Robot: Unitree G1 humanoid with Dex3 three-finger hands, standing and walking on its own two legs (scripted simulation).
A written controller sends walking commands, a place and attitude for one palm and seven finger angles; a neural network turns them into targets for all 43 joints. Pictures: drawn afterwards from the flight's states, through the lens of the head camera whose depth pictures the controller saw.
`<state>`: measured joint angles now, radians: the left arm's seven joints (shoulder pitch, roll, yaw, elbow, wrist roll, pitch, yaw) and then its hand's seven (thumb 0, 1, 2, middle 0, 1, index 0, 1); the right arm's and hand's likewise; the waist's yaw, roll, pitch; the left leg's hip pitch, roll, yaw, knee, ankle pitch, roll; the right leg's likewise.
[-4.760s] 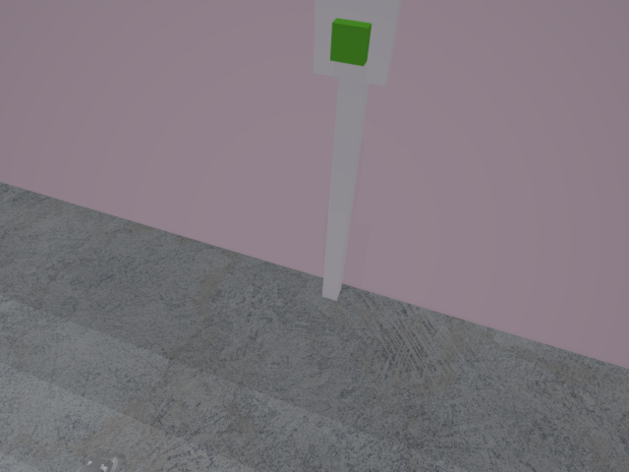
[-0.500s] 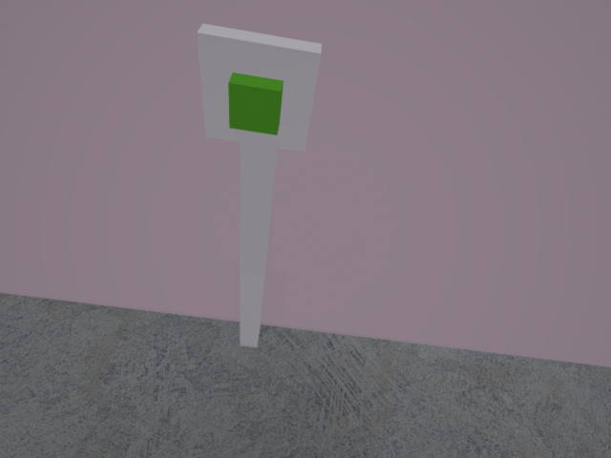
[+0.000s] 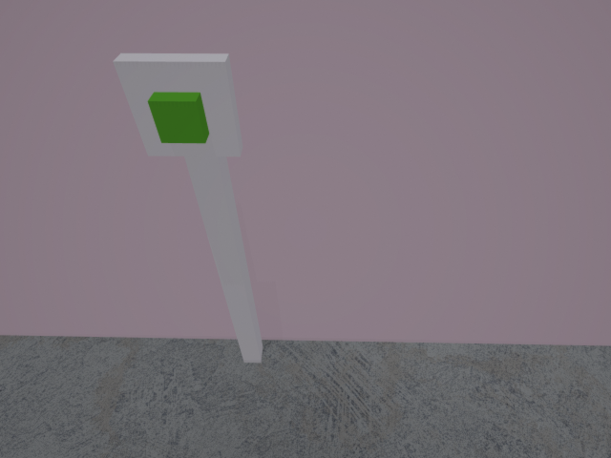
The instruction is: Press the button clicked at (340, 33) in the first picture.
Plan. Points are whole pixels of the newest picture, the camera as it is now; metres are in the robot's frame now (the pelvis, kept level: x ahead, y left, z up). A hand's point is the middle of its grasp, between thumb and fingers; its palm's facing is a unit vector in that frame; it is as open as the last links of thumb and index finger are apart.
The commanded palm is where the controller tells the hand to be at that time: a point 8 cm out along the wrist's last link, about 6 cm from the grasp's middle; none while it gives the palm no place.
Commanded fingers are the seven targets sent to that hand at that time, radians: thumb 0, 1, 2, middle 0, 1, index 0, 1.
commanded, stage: come to a stop and stand still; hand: left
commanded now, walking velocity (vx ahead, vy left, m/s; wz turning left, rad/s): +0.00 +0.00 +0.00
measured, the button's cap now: (180, 117) +0.55 +0.21 +0.19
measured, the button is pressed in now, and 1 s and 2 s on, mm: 0 0 0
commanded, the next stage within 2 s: look again from close up in 0.22 s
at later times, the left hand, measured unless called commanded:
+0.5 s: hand out of the picture -0.03 +0.17 -0.19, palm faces +0.03 -0.99 -0.14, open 7.3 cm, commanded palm none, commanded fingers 0.00 0.90 0.90 -0.20 -0.30 -0.20 -0.30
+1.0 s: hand out of the picture -0.04 +0.23 -0.18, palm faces +0.01 -0.98 -0.19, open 7.3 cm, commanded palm none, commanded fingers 0.00 0.90 0.90 -0.20 -0.30 -0.20 -0.30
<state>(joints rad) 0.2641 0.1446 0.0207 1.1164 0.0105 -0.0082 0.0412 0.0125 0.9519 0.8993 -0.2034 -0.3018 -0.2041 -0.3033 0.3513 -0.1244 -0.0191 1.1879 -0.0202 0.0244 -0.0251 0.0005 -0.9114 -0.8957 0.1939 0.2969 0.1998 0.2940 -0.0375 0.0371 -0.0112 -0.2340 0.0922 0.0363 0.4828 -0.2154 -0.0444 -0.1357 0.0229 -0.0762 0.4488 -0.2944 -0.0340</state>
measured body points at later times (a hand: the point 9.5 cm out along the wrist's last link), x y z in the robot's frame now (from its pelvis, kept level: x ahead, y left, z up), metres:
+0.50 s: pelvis +0.00 +0.02 +0.00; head +0.01 +0.03 +0.45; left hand -0.03 +0.22 -0.17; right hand +0.03 -0.21 -0.15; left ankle +0.01 +0.13 -0.74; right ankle -0.03 -0.09 -0.74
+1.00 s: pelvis -0.02 +0.05 +0.00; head -0.03 +0.06 +0.45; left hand -0.04 +0.28 -0.16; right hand -0.02 -0.18 -0.15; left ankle +0.01 +0.13 -0.74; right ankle -0.03 -0.09 -0.74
